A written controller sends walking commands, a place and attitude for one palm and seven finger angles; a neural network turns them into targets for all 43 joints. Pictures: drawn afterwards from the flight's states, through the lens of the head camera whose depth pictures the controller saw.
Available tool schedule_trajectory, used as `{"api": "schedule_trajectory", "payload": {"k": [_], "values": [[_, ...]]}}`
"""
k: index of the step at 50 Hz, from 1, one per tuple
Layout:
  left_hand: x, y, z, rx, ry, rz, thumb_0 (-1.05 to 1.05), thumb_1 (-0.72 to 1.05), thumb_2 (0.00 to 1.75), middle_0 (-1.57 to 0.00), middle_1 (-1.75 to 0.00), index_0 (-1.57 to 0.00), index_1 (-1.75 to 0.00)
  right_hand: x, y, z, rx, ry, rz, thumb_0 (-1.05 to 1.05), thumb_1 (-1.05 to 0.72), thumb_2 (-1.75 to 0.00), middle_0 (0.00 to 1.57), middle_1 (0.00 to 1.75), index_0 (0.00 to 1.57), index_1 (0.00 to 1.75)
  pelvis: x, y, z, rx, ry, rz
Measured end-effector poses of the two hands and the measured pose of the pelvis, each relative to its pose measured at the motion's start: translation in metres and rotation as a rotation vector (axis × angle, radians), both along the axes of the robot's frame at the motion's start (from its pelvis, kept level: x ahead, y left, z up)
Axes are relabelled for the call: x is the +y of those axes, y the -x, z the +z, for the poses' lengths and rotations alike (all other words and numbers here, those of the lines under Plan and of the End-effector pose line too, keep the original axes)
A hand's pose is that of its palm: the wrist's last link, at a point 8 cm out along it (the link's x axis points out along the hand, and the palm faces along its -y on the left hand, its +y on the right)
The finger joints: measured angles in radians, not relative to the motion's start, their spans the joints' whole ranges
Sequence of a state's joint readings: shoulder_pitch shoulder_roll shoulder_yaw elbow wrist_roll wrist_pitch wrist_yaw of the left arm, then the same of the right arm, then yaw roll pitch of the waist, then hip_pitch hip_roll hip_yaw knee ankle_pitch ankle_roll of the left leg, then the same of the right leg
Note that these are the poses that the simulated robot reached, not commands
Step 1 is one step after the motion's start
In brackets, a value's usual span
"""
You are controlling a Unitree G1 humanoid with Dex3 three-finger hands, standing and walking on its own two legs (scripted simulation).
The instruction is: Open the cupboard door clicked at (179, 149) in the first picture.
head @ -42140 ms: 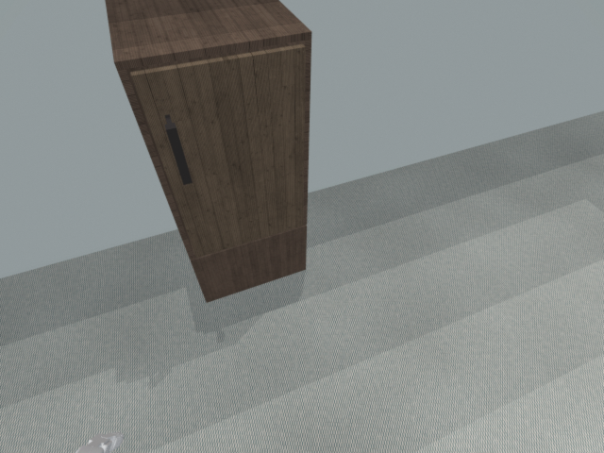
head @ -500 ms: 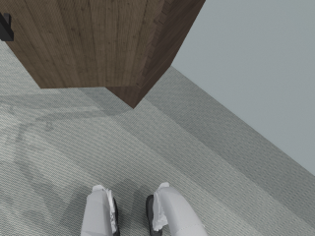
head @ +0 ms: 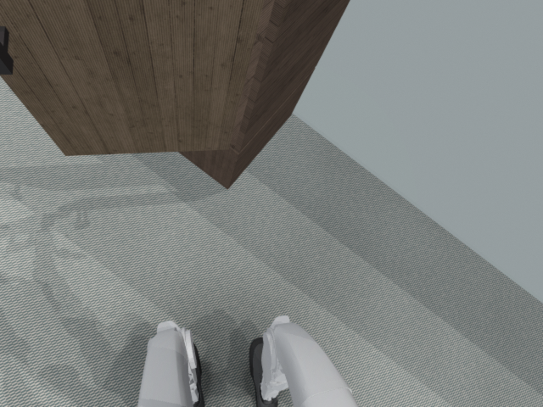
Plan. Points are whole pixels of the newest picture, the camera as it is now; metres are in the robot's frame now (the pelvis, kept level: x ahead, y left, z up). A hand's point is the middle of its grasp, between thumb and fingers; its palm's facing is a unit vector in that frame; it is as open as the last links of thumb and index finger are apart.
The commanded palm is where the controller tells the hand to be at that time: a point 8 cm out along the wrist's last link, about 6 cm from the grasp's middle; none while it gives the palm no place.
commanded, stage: slide the fingers in behind the handle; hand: left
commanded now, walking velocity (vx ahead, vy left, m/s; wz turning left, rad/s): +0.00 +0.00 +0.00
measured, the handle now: out of the picture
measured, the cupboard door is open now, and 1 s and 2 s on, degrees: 44 44 44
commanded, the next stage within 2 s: close the thumb around the handle in 1.20 s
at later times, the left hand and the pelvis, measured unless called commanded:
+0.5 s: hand out of the picture +0.53 +0.30 +0.07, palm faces +0.06 -1.00 -0.02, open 14.0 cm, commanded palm +0.53 +0.32 +0.07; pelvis +0.01 -0.01 +0.01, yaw +0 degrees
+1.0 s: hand out of the picture +0.53 +0.27 +0.08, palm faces +0.07 -1.00 -0.02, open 14.0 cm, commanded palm +0.52 +0.30 +0.07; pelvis +0.01 -0.01 +0.01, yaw +1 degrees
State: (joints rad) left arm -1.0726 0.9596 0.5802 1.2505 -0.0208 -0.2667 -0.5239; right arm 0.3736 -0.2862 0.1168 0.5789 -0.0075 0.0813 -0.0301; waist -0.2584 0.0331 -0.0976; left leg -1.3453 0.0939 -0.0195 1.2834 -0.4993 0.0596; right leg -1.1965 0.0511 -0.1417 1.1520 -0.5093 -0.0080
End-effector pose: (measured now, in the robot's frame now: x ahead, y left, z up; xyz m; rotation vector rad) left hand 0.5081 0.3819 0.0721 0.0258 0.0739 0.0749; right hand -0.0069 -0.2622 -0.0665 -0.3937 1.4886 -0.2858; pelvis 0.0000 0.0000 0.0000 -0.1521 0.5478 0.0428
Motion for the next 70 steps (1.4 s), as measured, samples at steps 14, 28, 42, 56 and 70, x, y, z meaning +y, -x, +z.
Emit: {"api": "schedule_trajectory", "payload": {"k": [14,28,42,56,70], "values": [[-0.016,0.003,0.006,0.002,0.006,-0.004,-0.01,-0.50,0.30,-0.30,-1.20,-0.30,-1.20,-0.004,-0.006,-0.002,-0.010,-0.035,-0.005,0.00,-0.90,-0.90,0.21,0.30,0.20,0.30,-0.007,-0.005,0.006,-0.019,-0.015,-0.001],[-0.035,0.000,0.000,0.000,0.005,-0.012,-0.01,-0.50,0.30,-0.30,-1.20,-0.30,-1.20,-0.008,-0.008,-0.006,-0.025,-0.041,-0.008,0.01,-0.90,-0.90,0.21,0.30,0.20,0.30,-0.008,-0.005,0.005,-0.024,-0.023,-0.005],[-0.049,-0.001,0.001,-0.001,0.010,-0.022,-0.01,-0.50,0.30,-0.29,-1.20,-0.30,-1.20,-0.003,-0.004,-0.005,-0.016,-0.060,-0.016,0.01,-0.90,-0.90,0.21,0.30,0.20,0.30,-0.006,-0.006,0.009,-0.033,-0.028,-0.001],[-0.055,0.000,0.006,0.005,-0.003,-0.002,-0.01,-0.50,0.30,-0.30,-1.20,-0.30,-1.20,-0.004,-0.003,-0.003,-0.030,-0.063,-0.021,0.01,-0.90,-0.90,0.21,0.30,0.20,0.30,-0.007,-0.006,0.012,-0.046,-0.035,-0.003],[-0.053,0.001,0.002,-0.012,0.000,-0.003,-0.01,-0.47,0.31,-0.30,-1.21,-0.31,-1.20,-0.010,-0.002,-0.004,-0.018,-0.051,-0.022,0.01,-0.90,-0.90,0.21,0.30,0.20,0.30,-0.010,-0.005,0.009,-0.038,-0.036,-0.006]]}}
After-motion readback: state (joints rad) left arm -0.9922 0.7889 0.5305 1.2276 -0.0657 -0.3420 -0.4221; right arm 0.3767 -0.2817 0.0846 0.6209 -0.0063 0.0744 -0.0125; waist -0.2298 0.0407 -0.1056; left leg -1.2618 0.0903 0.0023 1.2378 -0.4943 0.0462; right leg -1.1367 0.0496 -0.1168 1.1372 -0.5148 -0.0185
